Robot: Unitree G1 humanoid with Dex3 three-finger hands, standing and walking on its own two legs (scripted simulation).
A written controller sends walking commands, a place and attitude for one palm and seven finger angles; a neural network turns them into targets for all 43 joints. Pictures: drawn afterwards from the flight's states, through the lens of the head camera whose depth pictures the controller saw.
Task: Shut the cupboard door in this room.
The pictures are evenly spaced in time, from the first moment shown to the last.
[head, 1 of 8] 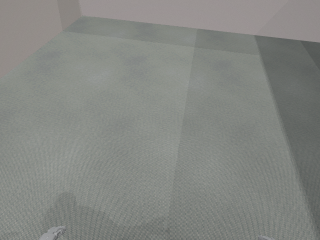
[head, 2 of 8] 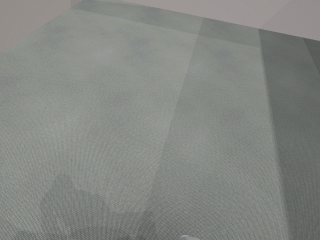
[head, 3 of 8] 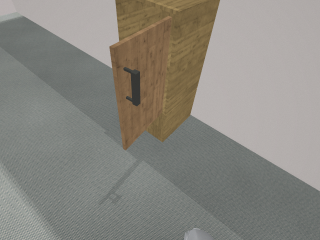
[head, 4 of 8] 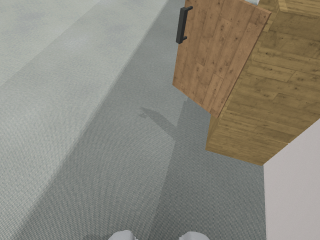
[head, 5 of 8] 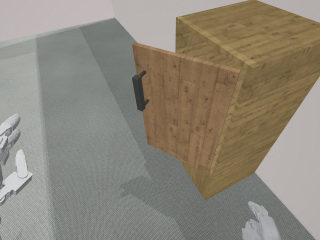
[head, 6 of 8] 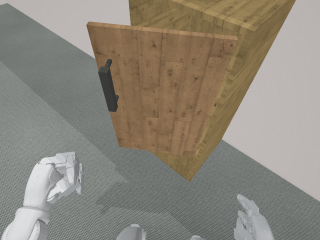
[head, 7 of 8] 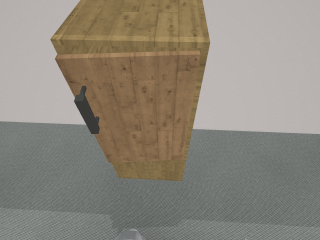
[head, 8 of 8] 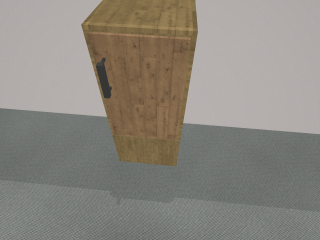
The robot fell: no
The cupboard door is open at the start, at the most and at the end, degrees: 96 96 0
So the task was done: yes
